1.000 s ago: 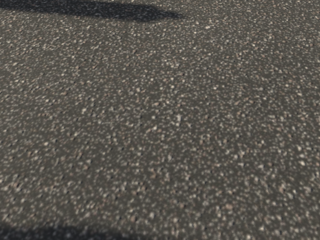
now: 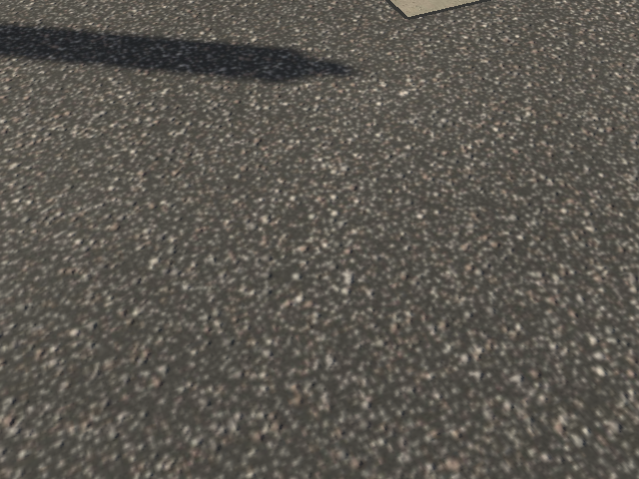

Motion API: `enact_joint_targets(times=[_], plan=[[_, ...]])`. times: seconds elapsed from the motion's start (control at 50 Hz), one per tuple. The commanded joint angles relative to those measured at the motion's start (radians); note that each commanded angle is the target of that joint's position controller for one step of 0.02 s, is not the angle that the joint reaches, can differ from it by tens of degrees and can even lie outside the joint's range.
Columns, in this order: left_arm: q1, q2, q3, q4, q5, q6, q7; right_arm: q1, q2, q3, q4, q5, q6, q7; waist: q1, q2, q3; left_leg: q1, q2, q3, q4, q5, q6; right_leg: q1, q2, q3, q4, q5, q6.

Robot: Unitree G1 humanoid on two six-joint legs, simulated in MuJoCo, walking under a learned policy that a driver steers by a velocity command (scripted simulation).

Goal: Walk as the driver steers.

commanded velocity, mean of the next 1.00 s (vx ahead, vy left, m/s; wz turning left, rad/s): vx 0.00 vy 0.00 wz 0.00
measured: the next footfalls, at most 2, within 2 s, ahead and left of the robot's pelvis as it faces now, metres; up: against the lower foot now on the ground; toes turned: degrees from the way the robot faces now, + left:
left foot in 1.72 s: +0.51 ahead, +0.07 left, +0.00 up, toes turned +3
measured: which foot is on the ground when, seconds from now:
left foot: down 0.00-1.00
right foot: down 0.00-1.00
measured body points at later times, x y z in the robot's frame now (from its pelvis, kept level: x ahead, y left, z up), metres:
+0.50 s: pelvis -0.03 +0.00 +0.00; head -0.02 +0.01 +0.45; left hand +0.04 +0.25 -0.15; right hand -0.05 -0.23 -0.15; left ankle -0.08 +0.14 -0.73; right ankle +0.00 -0.10 -0.73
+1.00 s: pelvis -0.04 +0.01 +0.00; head -0.02 +0.01 +0.45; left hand +0.01 +0.25 -0.15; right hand -0.07 -0.22 -0.15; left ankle -0.08 +0.14 -0.73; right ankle +0.00 -0.10 -0.73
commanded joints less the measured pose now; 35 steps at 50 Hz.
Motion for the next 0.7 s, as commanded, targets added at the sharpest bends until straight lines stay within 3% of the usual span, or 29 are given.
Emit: enact_joint_targets(times=[0.02,0.36,0.7], plan=[[-0.01,0.103,0.023,-0.021,0.0,-0.003,0.008,0.058,-0.09,-0.017,0.002,-0.001,-0.01,-0.004,0.001,0.004,-0.029,-0.08,0.004,0.003,-0.07,0.314,0.011,0.112,-0.064,0.065,-0.078,0.396,-0.048],[-0.009,0.101,0.015,0.092,0.003,0.019,0.025,0.107,-0.055,0.005,0.114,-0.005,-0.033,-0.002,0.007,0.002,0.026,-0.138,-0.005,0.029,-0.109,0.18,0.017,0.082,-0.05,0.064,-0.141,0.153,-0.027],[0.035,0.086,0.002,0.145,0.003,0.022,0.029,0.163,-0.032,0.019,0.151,-0.004,-0.044,0.002,0.009,0.01,0.04,-0.174,-0.007,0.034,-0.125,0.153,0.027,0.073,-0.041,0.058,-0.149,0.125,-0.018]])
Velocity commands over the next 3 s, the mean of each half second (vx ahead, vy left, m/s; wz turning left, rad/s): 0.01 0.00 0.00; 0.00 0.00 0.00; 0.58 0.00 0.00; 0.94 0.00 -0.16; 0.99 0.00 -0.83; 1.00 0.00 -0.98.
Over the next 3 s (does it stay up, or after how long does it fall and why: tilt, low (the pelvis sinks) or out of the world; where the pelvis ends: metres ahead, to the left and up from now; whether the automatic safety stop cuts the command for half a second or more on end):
stays up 1.37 -0.27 -0.01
